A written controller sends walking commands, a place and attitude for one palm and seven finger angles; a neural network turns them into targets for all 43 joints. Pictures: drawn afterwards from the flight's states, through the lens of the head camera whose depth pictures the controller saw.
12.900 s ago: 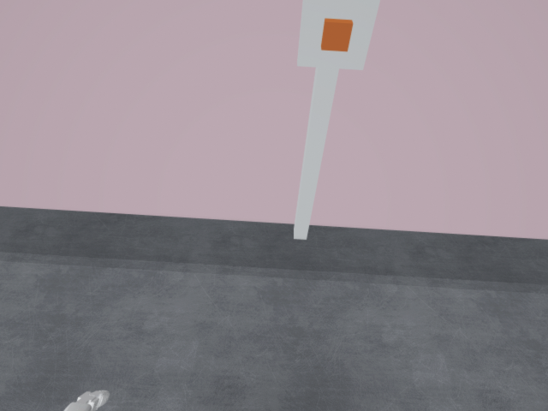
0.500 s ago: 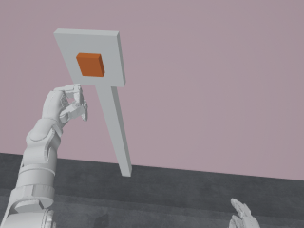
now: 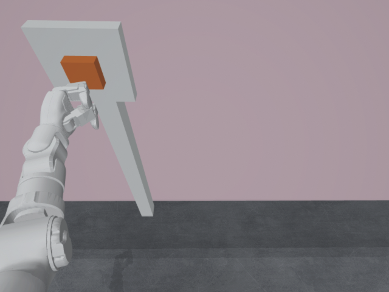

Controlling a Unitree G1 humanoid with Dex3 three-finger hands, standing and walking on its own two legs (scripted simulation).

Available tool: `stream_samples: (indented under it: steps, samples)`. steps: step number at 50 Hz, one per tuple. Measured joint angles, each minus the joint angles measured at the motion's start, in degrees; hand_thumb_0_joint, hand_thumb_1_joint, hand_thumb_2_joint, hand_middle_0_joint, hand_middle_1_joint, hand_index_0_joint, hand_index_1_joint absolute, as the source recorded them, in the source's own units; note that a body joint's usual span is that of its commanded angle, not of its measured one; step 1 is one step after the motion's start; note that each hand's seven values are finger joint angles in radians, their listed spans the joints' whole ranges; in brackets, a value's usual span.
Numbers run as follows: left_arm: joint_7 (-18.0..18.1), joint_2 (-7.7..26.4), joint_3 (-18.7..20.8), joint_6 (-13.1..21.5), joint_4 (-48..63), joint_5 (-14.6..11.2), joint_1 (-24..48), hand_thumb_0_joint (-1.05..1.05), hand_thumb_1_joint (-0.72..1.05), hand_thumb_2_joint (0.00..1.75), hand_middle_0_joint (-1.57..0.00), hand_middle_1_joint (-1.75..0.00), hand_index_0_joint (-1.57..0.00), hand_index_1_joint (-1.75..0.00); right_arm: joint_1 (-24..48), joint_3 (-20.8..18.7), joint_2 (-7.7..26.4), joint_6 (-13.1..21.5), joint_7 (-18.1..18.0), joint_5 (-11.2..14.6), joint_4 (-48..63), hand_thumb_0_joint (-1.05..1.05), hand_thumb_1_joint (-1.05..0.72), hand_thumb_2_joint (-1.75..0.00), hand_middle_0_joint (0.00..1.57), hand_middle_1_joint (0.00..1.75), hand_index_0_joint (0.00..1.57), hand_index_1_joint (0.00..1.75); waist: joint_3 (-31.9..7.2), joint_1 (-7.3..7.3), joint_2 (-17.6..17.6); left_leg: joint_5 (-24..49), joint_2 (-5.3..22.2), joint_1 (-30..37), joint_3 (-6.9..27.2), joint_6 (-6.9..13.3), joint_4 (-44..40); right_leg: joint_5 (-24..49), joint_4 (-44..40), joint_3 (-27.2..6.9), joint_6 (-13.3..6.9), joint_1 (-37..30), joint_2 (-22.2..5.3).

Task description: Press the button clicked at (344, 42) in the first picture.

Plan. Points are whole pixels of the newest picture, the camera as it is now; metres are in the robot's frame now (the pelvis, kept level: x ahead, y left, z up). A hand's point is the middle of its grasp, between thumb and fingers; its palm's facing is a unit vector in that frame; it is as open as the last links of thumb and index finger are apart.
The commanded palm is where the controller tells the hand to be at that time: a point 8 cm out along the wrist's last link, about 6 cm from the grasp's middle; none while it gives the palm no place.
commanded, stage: aim a knuckle at the button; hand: left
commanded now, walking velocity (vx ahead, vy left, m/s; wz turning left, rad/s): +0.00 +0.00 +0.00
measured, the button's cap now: (85, 72) +0.54 +0.22 +0.17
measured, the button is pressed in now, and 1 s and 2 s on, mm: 0 0 12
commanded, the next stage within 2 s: press the button with the knuckle in 0.54 s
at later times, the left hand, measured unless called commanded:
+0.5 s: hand (94, 115) +0.43 +0.19 +0.13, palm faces -0.02 -1.00 +0.01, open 3.1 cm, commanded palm +0.41 +0.24 +0.13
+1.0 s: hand (102, 104) +0.47 +0.18 +0.13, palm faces -0.03 -1.00 +0.01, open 3.1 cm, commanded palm +0.45 +0.24 +0.13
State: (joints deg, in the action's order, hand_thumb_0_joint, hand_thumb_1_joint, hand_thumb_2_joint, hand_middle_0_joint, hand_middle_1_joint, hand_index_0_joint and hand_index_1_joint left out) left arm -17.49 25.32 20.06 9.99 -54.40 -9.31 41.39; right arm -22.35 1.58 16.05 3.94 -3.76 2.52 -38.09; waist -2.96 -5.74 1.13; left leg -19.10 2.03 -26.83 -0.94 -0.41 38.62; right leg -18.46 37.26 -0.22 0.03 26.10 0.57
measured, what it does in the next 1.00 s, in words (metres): stands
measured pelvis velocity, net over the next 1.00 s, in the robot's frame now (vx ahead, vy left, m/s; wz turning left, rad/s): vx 0.00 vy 0.00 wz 0.01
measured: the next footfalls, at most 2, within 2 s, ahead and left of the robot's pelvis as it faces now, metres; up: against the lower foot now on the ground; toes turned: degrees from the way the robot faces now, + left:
none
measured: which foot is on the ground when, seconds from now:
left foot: down 0.00-1.00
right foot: down 0.00-1.00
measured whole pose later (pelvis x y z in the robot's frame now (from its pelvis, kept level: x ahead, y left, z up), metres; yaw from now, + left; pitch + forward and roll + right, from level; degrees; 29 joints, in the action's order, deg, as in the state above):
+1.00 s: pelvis +0.00 +0.00 -0.01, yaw +0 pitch +9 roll -1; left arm -15.8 24.8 19.0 11.2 -60.7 -8.2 48.8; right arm -22.4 1.7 16.0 2.4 -3.2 2.1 -37.8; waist -3.4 -6.5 1.3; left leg -19.9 2.1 -31.0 -0.2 -0.4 41.5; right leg -19.1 39.6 0.4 0.0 29.8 0.7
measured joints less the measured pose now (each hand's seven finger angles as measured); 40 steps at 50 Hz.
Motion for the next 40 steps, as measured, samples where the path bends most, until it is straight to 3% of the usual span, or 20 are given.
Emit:
stream_samples:
  steps: [10, 24, 40]
  samples:
    - [0.75, -3.23, -1.10, 0.66, 4.86, -1.01, -3.40, 0.02, 0.90, 0.90, -1.30, -1.50, -1.30, -1.50, -0.48, -0.42, -0.53, -0.78, 0.45, 0.13, 0.29, 0.01, -0.91, -0.90, 0.21, 0.30, 0.20, 0.30, -0.63, 0.79, 0.21, -0.45, -0.11, 0.03, -0.12, 0.36, 0.54, -0.08, -0.10, -0.13, 0.38, -0.31, -0.11]
    - [2.30, -4.14, -3.17, -0.38, 2.42, -0.40, -0.16, 0.02, 0.90, 0.90, -1.30, -1.50, -1.30, -1.50, 3.44, 0.65, -1.18, -0.32, 0.56, 0.20, 2.14, 0.01, -0.91, -0.90, 0.21, 0.30, 0.21, 0.30, -0.53, 1.66, 0.14, -0.28, -0.55, -0.76, 0.58, 0.44, 1.47, -0.23, 0.84, 0.54, 0.45, 0.16, -0.53]
    - [1.79, -1.52, -1.41, 1.39, -2.04, 0.60, 3.39, 0.02, 0.90, 0.90, -1.30, -1.50, -1.30, -1.50, 1.31, 0.49, -0.49, -0.96, 0.34, -0.04, 1.13, 0.01, -0.91, -0.90, 0.21, 0.30, 0.21, 0.30, -0.08, 0.25, -0.16, -0.67, -0.08, -2.64, 0.78, 0.04, 2.54, -0.64, 2.02, 0.69, 0.04, 2.13, -0.06]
